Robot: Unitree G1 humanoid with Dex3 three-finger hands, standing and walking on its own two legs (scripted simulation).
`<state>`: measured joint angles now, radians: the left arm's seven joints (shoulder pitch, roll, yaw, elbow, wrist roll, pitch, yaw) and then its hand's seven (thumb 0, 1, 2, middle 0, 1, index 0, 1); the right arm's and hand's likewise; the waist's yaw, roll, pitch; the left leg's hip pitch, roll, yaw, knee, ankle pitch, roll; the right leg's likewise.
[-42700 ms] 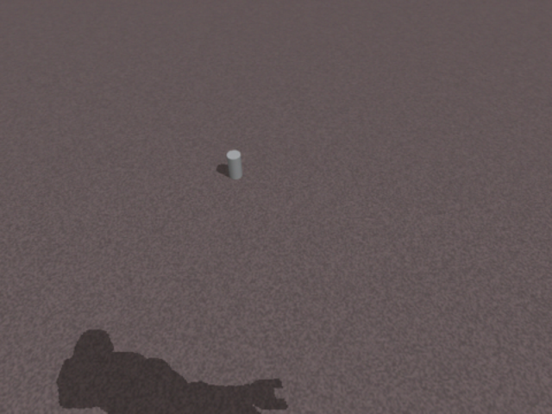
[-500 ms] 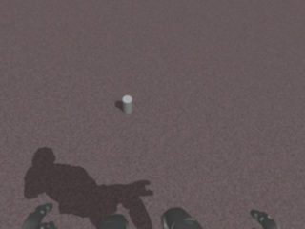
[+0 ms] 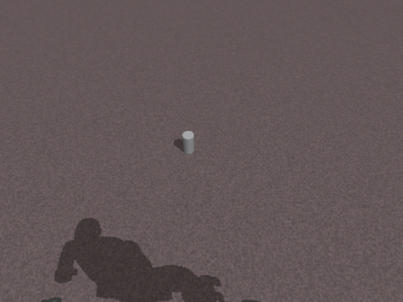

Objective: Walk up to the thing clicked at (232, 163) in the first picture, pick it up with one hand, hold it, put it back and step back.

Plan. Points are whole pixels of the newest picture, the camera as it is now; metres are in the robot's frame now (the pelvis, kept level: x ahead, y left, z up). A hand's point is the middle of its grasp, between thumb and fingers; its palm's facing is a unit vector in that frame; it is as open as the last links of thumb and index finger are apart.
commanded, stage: step back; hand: left
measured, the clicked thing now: (188, 142) +1.07 +0.12 -0.69
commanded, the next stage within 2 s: stand in 0.78 s
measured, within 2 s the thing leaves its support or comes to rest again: neither
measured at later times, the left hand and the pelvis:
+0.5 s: hand out of the picture +0.12 +0.23 -0.13, palm faces +0.05 -0.93 -0.37, open 7.4 cm; pelvis +0.05 -0.03 +0.01, yaw +1 degrees
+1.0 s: hand (92, 294) +0.15 +0.25 -0.14, palm faces +0.02 -0.95 -0.32, open 7.4 cm; pelvis +0.07 +0.00 +0.02, yaw +1 degrees
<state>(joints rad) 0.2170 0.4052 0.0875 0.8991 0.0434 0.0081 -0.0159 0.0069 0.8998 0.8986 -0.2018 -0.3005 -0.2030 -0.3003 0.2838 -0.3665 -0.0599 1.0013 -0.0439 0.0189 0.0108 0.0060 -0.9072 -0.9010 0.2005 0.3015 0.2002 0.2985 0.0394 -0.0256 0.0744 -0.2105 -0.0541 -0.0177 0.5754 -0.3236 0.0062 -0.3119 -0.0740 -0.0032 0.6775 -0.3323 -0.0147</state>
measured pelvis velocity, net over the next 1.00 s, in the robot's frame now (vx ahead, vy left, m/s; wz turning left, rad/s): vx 0.07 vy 0.00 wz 0.02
